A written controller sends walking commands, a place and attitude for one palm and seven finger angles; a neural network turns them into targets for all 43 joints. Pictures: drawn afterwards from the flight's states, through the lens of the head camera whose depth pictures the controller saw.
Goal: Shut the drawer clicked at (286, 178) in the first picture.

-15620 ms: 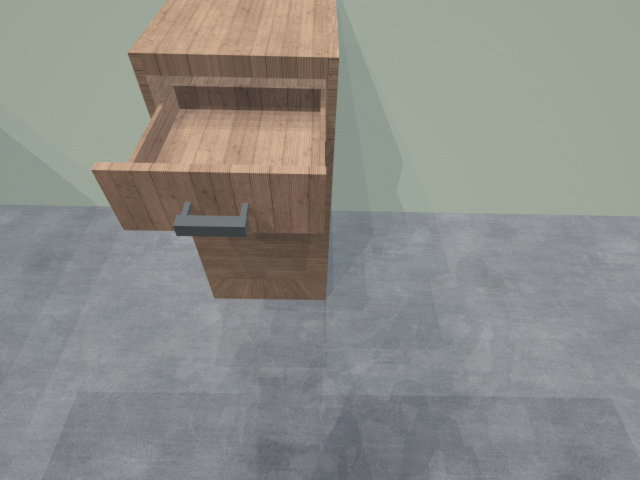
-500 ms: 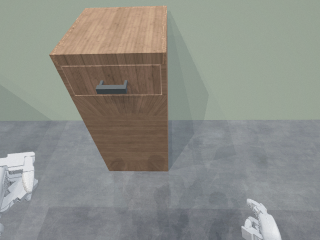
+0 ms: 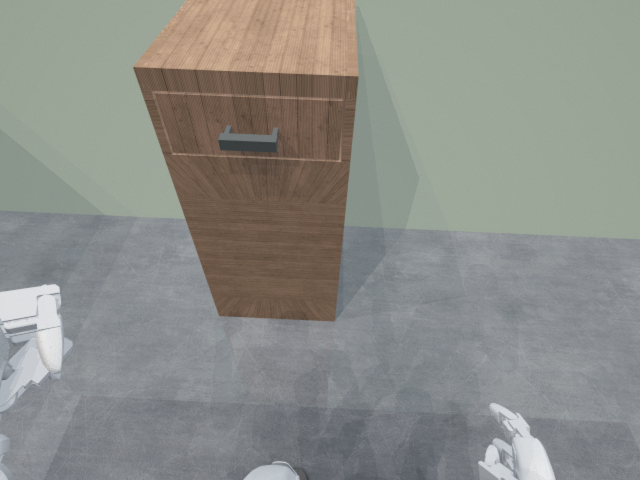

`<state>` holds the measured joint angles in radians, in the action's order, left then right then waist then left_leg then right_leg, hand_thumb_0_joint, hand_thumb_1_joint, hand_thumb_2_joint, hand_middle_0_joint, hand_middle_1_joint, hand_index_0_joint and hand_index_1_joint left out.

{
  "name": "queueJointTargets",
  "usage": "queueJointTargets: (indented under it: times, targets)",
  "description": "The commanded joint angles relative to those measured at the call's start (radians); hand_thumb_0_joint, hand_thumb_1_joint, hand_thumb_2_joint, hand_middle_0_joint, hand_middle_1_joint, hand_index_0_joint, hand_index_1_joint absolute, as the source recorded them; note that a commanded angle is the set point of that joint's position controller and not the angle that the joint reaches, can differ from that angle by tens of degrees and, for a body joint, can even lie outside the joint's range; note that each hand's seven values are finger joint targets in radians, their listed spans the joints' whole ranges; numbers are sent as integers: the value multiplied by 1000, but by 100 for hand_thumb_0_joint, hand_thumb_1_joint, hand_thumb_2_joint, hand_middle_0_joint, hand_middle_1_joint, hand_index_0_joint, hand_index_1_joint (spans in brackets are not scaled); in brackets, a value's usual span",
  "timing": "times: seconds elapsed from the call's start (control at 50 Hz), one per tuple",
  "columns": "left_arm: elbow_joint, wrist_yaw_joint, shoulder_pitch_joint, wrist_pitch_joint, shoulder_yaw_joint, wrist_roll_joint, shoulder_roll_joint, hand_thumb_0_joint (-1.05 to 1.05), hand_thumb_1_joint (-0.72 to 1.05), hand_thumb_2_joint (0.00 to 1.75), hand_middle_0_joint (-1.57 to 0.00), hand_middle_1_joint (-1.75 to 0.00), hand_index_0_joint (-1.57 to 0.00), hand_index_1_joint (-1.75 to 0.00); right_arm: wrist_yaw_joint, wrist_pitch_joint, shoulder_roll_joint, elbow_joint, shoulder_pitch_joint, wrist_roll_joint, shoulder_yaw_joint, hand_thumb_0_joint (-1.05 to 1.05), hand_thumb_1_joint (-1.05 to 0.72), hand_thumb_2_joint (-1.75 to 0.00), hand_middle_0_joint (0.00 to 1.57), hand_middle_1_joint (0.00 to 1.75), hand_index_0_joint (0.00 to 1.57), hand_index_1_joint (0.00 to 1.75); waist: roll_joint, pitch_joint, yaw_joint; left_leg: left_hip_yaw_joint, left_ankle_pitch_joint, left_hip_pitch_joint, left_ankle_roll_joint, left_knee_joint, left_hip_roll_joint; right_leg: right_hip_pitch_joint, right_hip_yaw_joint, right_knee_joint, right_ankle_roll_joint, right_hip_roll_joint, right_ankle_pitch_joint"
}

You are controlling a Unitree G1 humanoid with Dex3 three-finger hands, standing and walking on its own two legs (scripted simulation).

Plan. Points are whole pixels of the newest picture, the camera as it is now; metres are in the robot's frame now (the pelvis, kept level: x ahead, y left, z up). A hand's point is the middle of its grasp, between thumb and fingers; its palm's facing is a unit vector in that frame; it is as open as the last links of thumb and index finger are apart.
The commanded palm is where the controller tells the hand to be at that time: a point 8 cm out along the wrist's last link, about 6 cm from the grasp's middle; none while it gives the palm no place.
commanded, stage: step back with the hand held close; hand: left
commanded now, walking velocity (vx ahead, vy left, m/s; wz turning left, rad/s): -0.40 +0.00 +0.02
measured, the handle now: (250, 136) +0.72 +0.19 +0.02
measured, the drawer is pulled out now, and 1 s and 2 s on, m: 0.00 0.00 0.00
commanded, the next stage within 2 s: stop stepping back and stand still in 0.36 s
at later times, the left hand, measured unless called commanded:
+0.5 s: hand out of the picture +0.10 +0.23 +0.18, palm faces +0.25 -0.85 -0.47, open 3.2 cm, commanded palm +0.03 +0.28 +0.19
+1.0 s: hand out of the picture -0.01 +0.24 +0.19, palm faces +0.37 -0.78 -0.50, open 3.3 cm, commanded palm -0.07 +0.29 +0.19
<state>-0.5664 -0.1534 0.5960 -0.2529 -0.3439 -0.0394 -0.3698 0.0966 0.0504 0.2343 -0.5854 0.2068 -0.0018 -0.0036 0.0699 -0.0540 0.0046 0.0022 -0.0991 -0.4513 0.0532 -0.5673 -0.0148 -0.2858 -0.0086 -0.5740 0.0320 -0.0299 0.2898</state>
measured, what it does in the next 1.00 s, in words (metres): walks backwards: right foot, then left foot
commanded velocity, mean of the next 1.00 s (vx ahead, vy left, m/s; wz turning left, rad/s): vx -0.04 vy -0.02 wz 0.01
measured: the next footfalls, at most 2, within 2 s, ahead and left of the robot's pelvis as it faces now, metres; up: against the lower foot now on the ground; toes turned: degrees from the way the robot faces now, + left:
right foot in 0.18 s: -0.05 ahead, -0.11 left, +0.00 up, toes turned +1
left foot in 0.32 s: +0.07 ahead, +0.09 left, +0.00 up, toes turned -2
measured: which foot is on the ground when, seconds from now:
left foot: down 0.00-0.18, up 0.20-0.30, down 0.32-0.58, up 0.60-0.78, down 0.80-1.00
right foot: up 0.00-0.16, down 0.18-0.36, up 0.38-0.58, down 0.60-1.00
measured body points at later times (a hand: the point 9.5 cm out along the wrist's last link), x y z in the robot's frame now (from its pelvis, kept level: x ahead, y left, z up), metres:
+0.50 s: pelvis -0.11 +0.01 +0.01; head -0.08 +0.03 +0.46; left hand +0.08 +0.28 +0.21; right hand +0.07 -0.22 -0.06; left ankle +0.03 +0.09 -0.72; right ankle -0.14 -0.11 -0.69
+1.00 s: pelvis -0.20 +0.01 +0.01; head -0.21 +0.01 +0.46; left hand -0.03 +0.28 +0.22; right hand -0.07 -0.22 -0.09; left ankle -0.18 +0.15 -0.72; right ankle -0.18 -0.07 -0.72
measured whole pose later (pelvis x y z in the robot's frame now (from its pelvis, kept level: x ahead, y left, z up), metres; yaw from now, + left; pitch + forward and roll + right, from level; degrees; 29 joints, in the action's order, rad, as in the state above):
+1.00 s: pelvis -0.20 +0.01 +0.01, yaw +0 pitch -1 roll +1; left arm -0.60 -0.17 0.65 -0.21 -0.40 -0.02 -0.42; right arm 0.05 0.13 0.18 -0.62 0.30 0.00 0.01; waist 0.00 0.02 -0.04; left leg 0.02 -0.28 -0.27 -0.02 -0.56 -0.04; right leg -0.30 -0.08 -0.64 -0.01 -0.01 0.41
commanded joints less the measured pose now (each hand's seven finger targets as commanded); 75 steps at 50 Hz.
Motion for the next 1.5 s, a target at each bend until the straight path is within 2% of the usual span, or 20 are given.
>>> queueJointTargets:
  times: [0.0, 0.1, 0.16, 0.18, 0.22, 0.26, 0.3, 0.34, 0.4, 0.52, 0.54, 0.58, 0.74, 0.82, 0.96, 1.02, 1.12, 1.2, 1.3, 1.48]
  targets:
    - [-231, -14, -42, -72, -188, 11, -204, 0, 90, 90, -140, -160, -140, -160, 9, 68, 110, 180, -112, -19, -58, 0, -90, -90, 20, 30, 20, 30, 207, 138, 8, -366, -687, -222, 66, 525, -262, 203, 6, -375, -27, -92, 134]
    - [-244, -3, 83, -69, -158, -41, -187, 0, 90, 90, -140, -160, -140, -160, -38, 78, 76, 156, -101, -14, -53, 0, -90, -90, 20, 30, 20, 30, 151, 214, 8, -165, -343, 72, -25, 367, -177, 92, -28, 69, -71, -39, 227]
    - [-238, -16, -4, -89, -195, -41, -245, 0, 90, 90, -140, -160, -140, -160, -44, 45, 58, 97, -60, -12, -49, 0, -90, -90, 20, 30, 20, 30, -172, 202, -12, -32, -161, 287, -89, -187, -17, -230, 379, 422, -175, 325, -47]
    - [-191, -16, -43, -77, -140, -33, -215, 0, 90, 90, -140, -160, -140, -160, -40, 54, 62, 110, -84, -13, -40, 0, -90, -90, 20, 30, 20, 30, -200, 160, -8, -19, -261, 196, -91, -293, 17, -209, 303, 361, -201, 350, -241]
    - [-149, -2, -62, -40, -106, -18, -179, 0, 90, 90, -140, -160, -140, -160, -29, 46, 70, 125, -114, 8, -53, 0, -90, -90, 20, 30, 20, 30, -291, 120, -19, -46, -239, 63, -66, -276, 10, -55, 206, 205, -165, 277, -620]
    - [-168, 3, -102, -27, -116, -12, -202, 0, 90, 90, -140, -160, -140, -160, -6, 26, 74, 131, -144, 2, -30, 0, -90, -90, 20, 30, 20, 30, -172, 82, -23, -17, -64, 105, -57, -13, 9, -6, 137, 106, -101, 201, -697]
    - [-209, 8, -84, -39, -131, -17, -220, 0, 90, 90, -140, -160, -140, -160, 0, 23, 104, 141, -117, 4, -36, 0, -90, -90, 20, 30, 20, 30, 23, 173, -3, -117, 548, 295, 0, 173, -123, -8, 47, -17, -6, 37, -428]
    - [-188, 16, -19, -56, -148, -28, -228, 0, 90, 90, -140, -160, -140, -160, -28, 48, 101, 150, -76, -5, -49, 0, -90, -90, 20, 30, 20, 30, 117, 285, 8, -257, 655, 402, 74, 208, -253, -84, 65, -194, -15, -31, 182]
    - [-298, 17, 37, -47, -155, -41, -212, 0, 90, 90, -140, -160, -140, -160, -46, 79, 107, 150, -71, -21, -55, 0, -90, -90, 20, 30, 20, 30, 99, 281, 10, -305, 132, 216, 110, 324, -296, -30, 91, -363, -23, -37, 240]
    - [-254, -7, 151, 4, -180, -42, -202, 0, 90, 90, -140, -160, -140, -160, -43, 60, 92, 177, -91, -7, -45, 0, -90, -90, 20, 30, 20, 30, 188, 176, 5, -98, -540, -123, -58, 420, -102, 291, -111, 58, -74, -84, 236]
    - [-254, -6, 141, 12, -180, -32, -215, 0, 90, 90, -140, -160, -140, -160, -36, 54, 81, 172, -78, 2, -47, 0, -90, -90, 20, 30, 20, 30, 44, 155, -1, 15, -459, -32, -97, 200, 5, 181, -40, 259, -101, -6, 255]
    - [-309, -14, 45, 17, -193, -46, -240, 0, 90, 90, -140, -160, -140, -160, -26, 27, 92, 137, -72, -10, -61, 0, -90, -90, 20, 30, 20, 30, -228, 103, -21, -35, -240, 122, -95, -468, 48, -305, 382, 478, -247, 400, 399]
    - [-162, -42, -109, 5, -81, 22, -149, 0, 90, 90, -140, -160, -140, -160, 17, 110, 93, 90, -70, -10, -39, 0, -90, -90, 20, 30, 20, 30, -102, 31, -21, 62, -293, 211, -6, 116, -5, -93, 136, 243, -137, 211, 308]
    - [-312, -33, -71, -33, -146, 18, -207, 0, 90, 90, -140, -160, -140, -160, -6, 137, 87, 101, -29, -12, -37, 0, -90, -90, 20, 30, 20, 30, 245, 93, -35, -383, -175, 291, 111, 323, -265, -201, -56, -256, -27, 25, 214]
    - [-142, -31, 82, 3, -140, 13, -147, 0, 90, 90, -140, -160, -140, -160, -33, 107, 89, 112, -55, 1, -40, 0, -90, -90, 20, 30, 20, 30, 67, 43, -11, -66, -480, -84, 22, 171, -139, 206, -65, 85, -51, 14, 111]
    - [-119, -31, 0, 4, -156, 8, -181, 0, 90, 90, -140, -160, -140, -160, -34, 81, 83, 119, -51, 3, -63, 0, -90, -90, 20, 30, 20, 30, -339, 51, -6, 18, -408, -205, -39, -443, 13, 127, 564, 406, -226, 365, 394]
    - [-136, -27, -17, -31, -133, 9, -165, 0, 90, 90, -140, -160, -140, -160, -27, 75, 66, 101, -73, -4, -34, 0, -90, -90, 20, 30, 20, 30, -205, 70, -25, 12, -240, -39, -48, -324, -35, 57, 214, 307, -187, 291, -51]
    - [-164, -39, -12, -35, -120, 11, -159, 0, 90, 90, -140, -160, -140, -160, -13, 94, 60, 106, -94, -5, -30, 0, -90, -90, 20, 30, 20, 30, -167, 57, 0, 76, -161, 173, -27, -21, -5, -7, 162, 308, -141, 257, 41]
    - [-216, -33, -41, -42, -116, 9, -159, 0, 90, 90, -140, -160, -140, -160, -16, 97, 113, 130, -88, 6, -50, 0, -90, -90, 20, 30, 20, 30, -10, 74, 8, -118, -27, 245, 23, 152, -136, 32, 79, 157, -15, 96, -50]
    - [-203, -23, 42, -17, -119, -4, -152, 0, 90, 90, -140, -160, -140, -160, -28, 84, 83, 142, -85, 11, -37, 0, -90, -90, 20, 30, 20, 30, -34, 146, -4, -35, 76, 237, -25, 111, -78, 130, 64, 174, -46, 110, -261]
